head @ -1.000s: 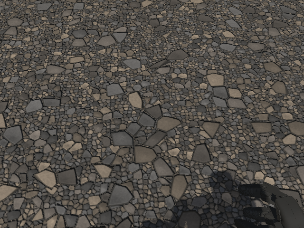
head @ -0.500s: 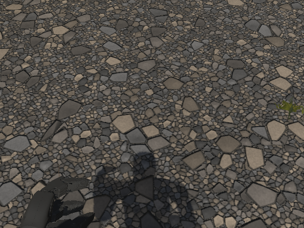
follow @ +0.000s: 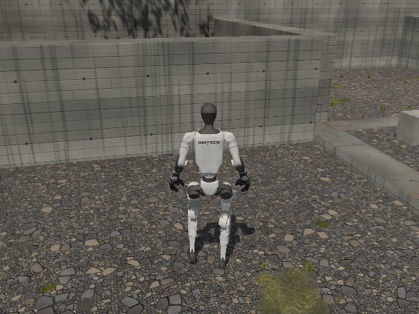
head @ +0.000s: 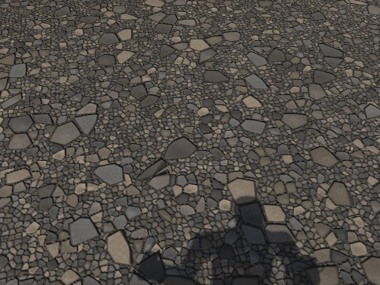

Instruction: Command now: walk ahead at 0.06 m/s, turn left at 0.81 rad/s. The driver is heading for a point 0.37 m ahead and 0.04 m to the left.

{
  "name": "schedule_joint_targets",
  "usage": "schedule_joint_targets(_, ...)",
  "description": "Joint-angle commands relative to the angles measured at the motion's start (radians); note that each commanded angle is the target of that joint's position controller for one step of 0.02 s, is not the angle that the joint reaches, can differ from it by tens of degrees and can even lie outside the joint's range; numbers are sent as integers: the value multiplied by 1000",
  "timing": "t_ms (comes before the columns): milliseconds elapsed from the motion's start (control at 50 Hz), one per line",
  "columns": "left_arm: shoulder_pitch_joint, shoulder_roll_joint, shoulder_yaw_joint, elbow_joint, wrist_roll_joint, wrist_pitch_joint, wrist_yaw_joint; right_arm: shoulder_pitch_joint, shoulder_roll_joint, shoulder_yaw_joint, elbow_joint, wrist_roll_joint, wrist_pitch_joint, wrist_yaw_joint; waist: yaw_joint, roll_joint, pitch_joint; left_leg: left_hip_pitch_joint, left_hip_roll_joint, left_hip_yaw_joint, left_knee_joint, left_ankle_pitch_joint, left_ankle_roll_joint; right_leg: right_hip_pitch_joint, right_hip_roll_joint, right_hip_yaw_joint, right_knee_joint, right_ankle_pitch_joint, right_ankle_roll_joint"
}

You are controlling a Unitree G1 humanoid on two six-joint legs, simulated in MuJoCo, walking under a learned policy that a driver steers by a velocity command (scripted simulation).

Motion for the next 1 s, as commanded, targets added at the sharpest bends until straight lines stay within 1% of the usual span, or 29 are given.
schedule_joint_targets(20,-9,175,54,-54,-23,-1,-6,-21,-83,-28,-103,3,-5,24,3,-140,-116,57,-25,52,-132,-44,46,175,-313,141,-49,329,-152)
schedule_joint_targets(60,5,156,57,-38,-44,0,-13,38,-90,-41,-94,-1,-3,21,-30,-105,-126,193,-70,72,-322,95,98,154,-276,79,89,301,-67)
schedule_joint_targets(80,57,130,56,-24,-31,-1,-21,108,-170,-72,-80,-7,-6,4,-42,30,-133,343,-37,-50,-410,411,152,40,-191,23,285,172,9)
schedule_joint_targets(100,28,91,43,-84,14,-10,-27,145,-329,-109,-94,-20,-7,-16,-13,351,-128,573,200,-433,-380,879,308,-355,-37,-9,608,-364,110)
schedule_joint_targets(120,-74,93,37,-124,27,-18,-27,167,-306,-98,-119,-50,-33,-6,-76,267,-255,620,269,-593,-405,843,443,-495,46,221,801,-498,127)
schedule_joint_targets(160,-119,104,43,-128,-13,-20,-20,101,-256,-89,-119,-24,-62,-3,-49,98,-216,586,174,-453,-424,666,362,-545,33,326,833,-340,84)
schedule_joint_targets(180,-99,111,45,-114,-4,-19,-9,42,-213,-77,-132,1,-56,-14,-19,60,-187,537,141,-412,-428,595,318,-540,20,337,784,-272,81)
schedule_joint_targets(220,-62,119,49,-94,-2,-12,-6,-39,-166,-57,-165,-2,-38,-34,18,83,-193,436,114,-350,-432,590,293,-437,26,321,723,-195,88)
schedule_joint_targets(280,-55,74,32,-77,-12,-7,-10,-14,-168,-55,-159,-15,-32,-47,1,79,-217,420,90,-314,-411,594,278,-350,43,306,555,-144,106)
schedule_joint_targets(320,-55,63,22,-74,-20,-11,-31,29,-164,-52,-145,0,-34,-45,-30,98,-237,384,69,-338,-479,46,278,-289,37,290,439,-97,97)
schedule_joint_targets(360,-75,84,27,-89,-31,-24,-56,35,-182,-47,-140,-6,-46,-33,-47,174,-166,305,86,-421,-556,-318,285,-264,41,269,359,-112,77)
schedule_joint_targets(440,-67,93,31,-96,-37,-77,-74,59,-176,-34,-121,-9,-78,-12,-47,167,-64,238,104,-466,-566,-411,284,-191,37,244,232,-155,22)
schedule_joint_targets(480,13,76,30,-70,-40,-99,-75,26,-157,-24,-129,0,-81,-7,6,145,-46,169,75,-443,-533,-427,266,-56,41,212,114,-88,-9)
schedule_joint_targets(500,86,76,34,-42,-35,-107,-72,9,-132,-15,-137,0,-81,-7,40,122,-52,118,42,-419,-487,-425,247,44,45,205,78,-74,-19)
schedule_joint_targets(520,228,82,20,-7,65,-81,-73,-34,-133,-17,-147,-67,-69,7,107,-9,-50,-35,-61,-327,-336,-437,200,222,14,273,8,-233,-26)
schedule_joint_targets(540,364,184,44,12,84,-81,-65,-123,-29,7,-201,-58,-77,11,168,-277,-26,-250,-200,-155,29,-328,137,337,-223,655,-186,-543,-81)
schedule_joint_targets(560,386,258,65,18,72,-74,-65,-127,-48,8,-238,-65,-88,13,141,-272,45,-463,-230,-174,159,-294,140,331,-372,994,-291,-660,-183)
schedule_joint_targets(580,354,188,56,10,-23,-105,-56,-68,-71,-3,-201,46,-127,2,81,-114,61,-493,-147,-244,295,-221,138,360,-358,960,-221,-553,-253)
schedule_joint_targets(600,315,146,41,0,-37,-114,-52,-33,-77,2,-175,38,-141,0,57,-99,42,-493,-131,-225,326,-137,128,372,-311,836,-195,-383,-231)
schedule_joint_targets(660,205,79,11,-18,-9,-101,-43,-64,-81,-8,-165,-21,-140,7,11,-136,16,-335,-67,-115,253,-18,66,248,-206,532,-189,216,-158)
schedule_joint_targets(700,222,82,9,6,-11,-86,-34,-107,-19,12,-171,-20,-131,16,27,-144,9,-244,-74,-38,153,57,37,189,-153,396,-175,486,-135)
schedule_joint_targets(760,264,120,16,40,-18,-63,-19,-185,35,31,-181,-10,-129,32,60,-153,-4,-50,-108,20,-106,190,38,121,-98,285,-164,573,-104)
schedule_joint_targets(820,293,148,23,61,-30,-54,-19,-190,-6,11,-172,-8,-128,40,57,-176,-27,42,-131,7,-234,253,64,173,-137,303,-116,597,-99)
schedule_joint_targets(880,239,152,28,50,-42,-54,-15,-34,-60,-20,-113,-26,-132,33,-40,-146,-105,259,-164,12,-384,341,131,201,-118,301,63,711,-58)
schedule_joint_targets(900,253,133,25,45,-33,-59,-17,38,-97,-32,-95,-35,-133,22,-68,-98,-161,426,-114,-21,-388,548,162,130,-73,276,198,627,-26)
schedule_joint_targets(920,306,64,1,20,5,-68,-22,145,-167,-40,-88,-69,-128,8,-72,89,-322,765,130,-253,-264,1019,272,-114,-4,254,503,189,26)
schedule_joint_targets(940,449,5,-28,63,-1,-66,-34,154,-118,-14,-67,-67,-121,13,-26,242,-508,888,340,-534,-309,1094,443,-230,76,348,748,-501,71)
schedule_joint_targets(960,408,105,0,82,-26,-49,-39,128,-74,-9,-68,-42,-108,20,-48,135,-474,771,271,-510,-368,825,413,-231,33,397,808,-484,81)
schedule_joint_targets(1000,242,95,3,42,-29,-17,-25,-20,-27,11,-63,-23,-100,19,-18,44,-218,509,175,-359,-453,526,336,-305,-22,333,755,-390,94)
